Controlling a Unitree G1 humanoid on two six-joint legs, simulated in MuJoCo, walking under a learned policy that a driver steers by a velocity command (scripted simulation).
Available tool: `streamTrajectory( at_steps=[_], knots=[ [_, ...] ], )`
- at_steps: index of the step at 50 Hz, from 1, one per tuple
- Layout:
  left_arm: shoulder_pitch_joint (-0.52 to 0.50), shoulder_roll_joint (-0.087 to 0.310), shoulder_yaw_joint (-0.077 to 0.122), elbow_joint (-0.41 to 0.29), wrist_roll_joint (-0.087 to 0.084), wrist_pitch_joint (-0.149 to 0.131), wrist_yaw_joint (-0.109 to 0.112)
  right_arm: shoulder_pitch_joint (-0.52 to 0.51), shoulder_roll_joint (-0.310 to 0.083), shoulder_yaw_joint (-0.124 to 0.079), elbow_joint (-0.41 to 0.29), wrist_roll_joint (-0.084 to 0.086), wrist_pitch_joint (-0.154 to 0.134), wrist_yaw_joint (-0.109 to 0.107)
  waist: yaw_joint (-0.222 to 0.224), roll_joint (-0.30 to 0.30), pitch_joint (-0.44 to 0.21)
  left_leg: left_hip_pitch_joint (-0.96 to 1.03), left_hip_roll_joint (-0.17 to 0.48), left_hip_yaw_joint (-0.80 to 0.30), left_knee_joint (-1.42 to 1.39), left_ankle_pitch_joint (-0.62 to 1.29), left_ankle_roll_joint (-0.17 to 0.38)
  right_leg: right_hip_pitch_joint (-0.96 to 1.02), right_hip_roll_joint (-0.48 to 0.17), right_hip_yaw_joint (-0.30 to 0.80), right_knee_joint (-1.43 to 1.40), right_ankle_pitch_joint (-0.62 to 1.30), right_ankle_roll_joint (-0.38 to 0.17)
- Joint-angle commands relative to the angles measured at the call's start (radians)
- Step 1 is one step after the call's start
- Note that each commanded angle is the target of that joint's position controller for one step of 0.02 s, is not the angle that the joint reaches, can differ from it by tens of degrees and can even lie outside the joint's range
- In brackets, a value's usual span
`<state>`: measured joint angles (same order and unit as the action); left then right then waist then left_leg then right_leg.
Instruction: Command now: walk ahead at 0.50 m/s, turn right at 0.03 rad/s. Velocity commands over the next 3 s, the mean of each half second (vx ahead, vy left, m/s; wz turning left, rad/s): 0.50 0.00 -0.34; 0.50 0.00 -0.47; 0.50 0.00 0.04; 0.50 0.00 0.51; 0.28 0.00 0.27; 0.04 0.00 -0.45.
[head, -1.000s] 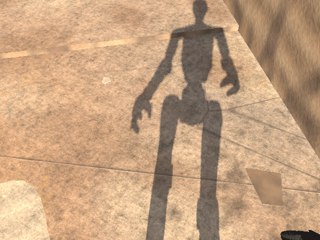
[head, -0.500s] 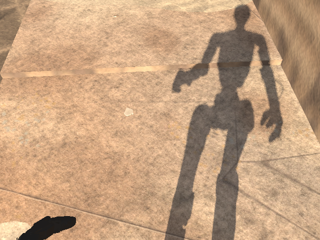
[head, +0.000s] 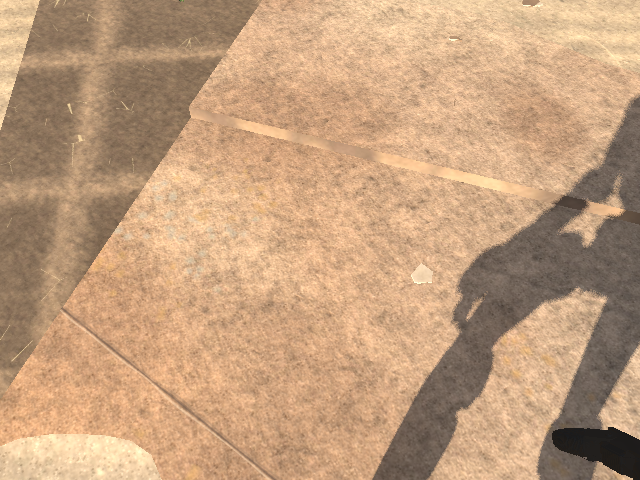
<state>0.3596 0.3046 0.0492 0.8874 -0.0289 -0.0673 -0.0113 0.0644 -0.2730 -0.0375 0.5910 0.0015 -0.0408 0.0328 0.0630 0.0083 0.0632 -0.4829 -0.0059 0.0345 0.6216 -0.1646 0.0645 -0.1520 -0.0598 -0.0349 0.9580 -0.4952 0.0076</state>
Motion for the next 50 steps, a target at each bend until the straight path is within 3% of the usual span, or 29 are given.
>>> streamTrajectory(
  at_steps=[1,2,3,6,10,13,17,19,21,22,23,24,25,26,27,28,29,30,31,34,39,43,46,47,48,49,50],
  knots=[
    [-0.102,0.144,0.022,-0.125,-0.03,-0.042,-0.004,0.291,-0.175,-0.06,0.031,-0.004,-0.016,-0.012,-0.168,0.079,-0.222,0.644,0.335,-0.439,-0.286,0.077,0.202,-0.585,-0.029,0.122,0.329,0.036,-0.029],
    [-0.116,0.131,0.023,-0.121,-0.009,-0.037,0.001,0.235,-0.139,-0.051,0.039,-0.005,-0.023,-0.009,-0.131,0.065,-0.154,0.526,0.294,-0.347,-0.317,0.128,0.177,-0.557,-0.058,0.112,0.263,0.099,-0.021],
    [-0.083,0.125,0.028,-0.107,-0.002,-0.021,0.003,0.193,-0.106,-0.042,0.037,-0.01,-0.033,-0.007,-0.092,0.088,-0.127,0.438,0.262,-0.274,-0.358,0.157,0.159,-0.489,-0.083,0.122,0.228,0.156,-0.016],
    [-0.029,0.066,0.022,-0.081,-0.004,0.021,0.008,0.154,-0.096,-0.048,0.063,-0.013,-0.064,-0.007,-0.046,0.075,-0.09,0.322,0.256,-0.167,-0.461,0.181,0.167,-0.427,-0.087,0.13,0.192,0.245,0.009],
    [-0.12,0.048,0.022,-0.11,0.003,0.026,0.008,0.171,-0.109,-0.056,0.109,-0.024,-0.074,-0.024,-0.06,0.052,-0.028,0.349,0.239,-0.032,-0.503,0.215,0.14,-0.525,-0.075,0.159,0.016,0.441,0.022],
    [-0.204,0.028,0.012,-0.134,0.009,0.018,-0.011,0.179,-0.133,-0.061,0.129,-0.017,-0.07,-0.034,-0.09,0.04,0.0,0.371,0.23,0.055,-0.52,0.22,0.115,-0.502,-0.059,0.105,-0.163,0.574,0.012],
    [-0.321,0.019,0.002,-0.193,0.01,0.017,-0.034,0.243,-0.161,-0.073,0.175,0.0,-0.048,-0.042,-0.135,0.019,0.044,0.496,0.274,0.105,-0.496,0.252,0.103,-0.545,-0.048,0.054,-0.292,0.553,-0.023],
    [-0.349,0.026,0.004,-0.222,0.01,0.018,-0.047,0.255,-0.174,-0.08,0.191,0.011,-0.031,-0.045,-0.134,0.028,0.046,0.571,0.295,0.122,-0.446,0.338,0.089,-0.559,-0.035,0.026,-0.324,0.473,-0.049],
    [-0.323,0.049,0.017,-0.238,0.01,0.022,-0.055,0.238,-0.201,-0.087,0.191,0.015,-0.015,-0.052,-0.1,0.057,0.002,0.609,0.298,0.15,-0.335,0.635,0.066,-0.476,0.017,-0.032,-0.331,0.372,-0.086],
    [-0.268,0.072,0.03,-0.234,0.009,0.026,-0.055,0.228,-0.215,-0.09,0.187,0.017,-0.006,-0.058,-0.064,0.077,-0.045,0.614,0.292,0.163,-0.234,0.806,0.052,-0.389,0.057,-0.064,-0.323,0.32,-0.108],
    [-0.148,0.109,0.053,-0.209,0.006,0.029,-0.051,0.212,-0.219,-0.089,0.183,0.02,0.004,-0.062,0.007,0.073,-0.113,0.576,0.267,0.185,-0.061,0.887,0.029,-0.226,0.102,-0.085,-0.35,0.318,-0.137],
    [0.018,0.173,0.088,-0.168,0.004,0.034,-0.036,0.212,-0.203,-0.08,0.175,0.018,0.003,-0.067,0.089,0.034,-0.202,0.428,0.222,0.199,0.183,0.766,-0.011,0.048,0.119,-0.036,-0.405,0.364,-0.179],
    [0.086,0.292,0.117,-0.157,-0.002,0.039,-0.015,0.295,-0.086,-0.043,0.132,-0.021,-0.015,-0.058,0.036,-0.215,-0.293,0.013,0.092,0.184,0.56,0.042,-0.081,0.412,-0.135,0.41,-0.425,0.338,-0.324],
    [0.072,0.284,0.104,-0.194,0.001,0.024,-0.021,0.279,-0.065,-0.022,0.111,-0.01,-0.056,-0.044,0.022,-0.215,-0.448,-0.217,-0.063,-0.054,0.767,-0.448,-0.097,0.572,-0.281,0.891,-0.62,0.154,-0.463],
    [0.055,0.206,0.082,-0.193,0.01,0.012,-0.025,0.153,-0.149,-0.044,0.088,0.034,-0.085,-0.029,0.07,-0.111,-0.352,-0.326,0.003,-0.142,0.785,-0.377,-0.07,0.521,-0.261,0.786,-0.675,0.149,-0.395],
    [0.01,0.173,0.072,-0.193,0.009,0.004,-0.024,0.109,-0.147,-0.04,0.07,0.043,-0.1,-0.027,0.044,-0.075,-0.234,-0.336,0.048,-0.129,0.713,-0.286,-0.048,0.386,-0.222,0.644,-0.675,0.205,-0.354],
    [-0.06,0.14,0.062,-0.204,0.007,0.002,-0.022,0.108,-0.142,-0.042,0.082,0.02,-0.104,-0.034,-0.006,-0.013,-0.154,-0.284,0.089,-0.122,0.619,-0.221,-0.05,0.234,-0.177,0.531,-0.676,0.311,-0.319],
    [-0.11,0.106,0.05,-0.22,0.015,0.002,-0.017,0.121,-0.153,-0.051,0.091,-0.001,-0.097,-0.039,-0.042,-0.026,-0.12,-0.209,0.115,-0.123,0.547,-0.175,-0.058,0.124,-0.14,0.451,-0.693,0.411,-0.302],
    [-0.133,0.099,0.046,-0.236,0.024,0.003,-0.013,0.137,-0.151,-0.054,0.093,-0.007,-0.084,-0.038,-0.066,-0.05,-0.11,-0.152,0.123,-0.123,0.518,-0.147,-0.069,0.054,-0.118,0.421,-0.715,0.468,-0.3],
    [-0.122,0.129,0.055,-0.236,0.02,-0.002,0.004,0.135,-0.113,-0.046,0.087,-0.018,-0.057,-0.04,-0.08,-0.048,-0.093,-0.118,0.109,-0.091,0.394,-0.073,-0.119,-0.052,-0.083,0.332,-0.739,0.608,-0.305],
    [-0.054,0.152,0.062,-0.213,0.008,0.011,0.026,-0.056,-0.068,-0.024,0.038,-0.008,-0.061,-0.031,-0.007,-0.088,-0.058,-0.049,0.039,-0.077,0.013,0.22,-0.147,-0.11,-0.014,0.272,-0.721,0.479,-0.233],
    [0.009,0.132,0.056,-0.177,0.006,0.016,0.029,-0.106,-0.096,-0.029,0.028,0.005,-0.08,-0.007,0.021,-0.101,-0.054,-0.023,0.034,-0.098,-0.103,0.27,-0.116,-0.01,-0.077,0.337,-0.667,0.407,-0.218],
    [0.006,0.137,0.059,-0.165,0.014,0.022,0.03,-0.059,-0.127,-0.041,0.035,0.002,-0.09,-0.001,-0.014,-0.13,-0.047,0.013,0.033,-0.09,-0.134,0.146,-0.062,0.075,-0.123,0.389,-0.593,0.496,-0.196],
    [-0.009,0.131,0.056,-0.167,0.015,0.024,0.029,0.008,-0.14,-0.05,0.053,-0.001,-0.094,-0.005,-0.054,-0.132,-0.07,0.102,0.016,-0.064,-0.169,0.128,-0.037,0.079,-0.101,0.377,-0.528,0.603,-0.18],
    [-0.012,0.1,0.044,-0.173,0.021,0.025,0.025,0.119,-0.173,-0.065,0.079,-0.01,-0.098,-0.011,-0.106,-0.107,-0.154,0.278,0.043,-0.079,-0.165,0.141,0.003,0.051,-0.044,0.335,-0.375,0.68,-0.153],
    [0.027,0.055,0.024,-0.19,0.039,0.023,0.025,0.268,-0.231,-0.078,0.093,-0.022,-0.098,-0.015,-0.146,0.021,-0.312,0.558,0.206,-0.273,-0.13,0.135,0.078,-0.099,0.035,0.267,-0.09,0.481,-0.114],
    [0.164,0.0,0.008,-0.193,0.005,0.01,0.024,0.351,-0.288,-0.098,0.146,-0.016,-0.085,-0.002,-0.095,0.357,-0.388,0.815,0.382,-0.745,-0.274,-0.143,0.232,-0.452,0.174,0.178,0.222,-0.041,-0.043]
  ],
)
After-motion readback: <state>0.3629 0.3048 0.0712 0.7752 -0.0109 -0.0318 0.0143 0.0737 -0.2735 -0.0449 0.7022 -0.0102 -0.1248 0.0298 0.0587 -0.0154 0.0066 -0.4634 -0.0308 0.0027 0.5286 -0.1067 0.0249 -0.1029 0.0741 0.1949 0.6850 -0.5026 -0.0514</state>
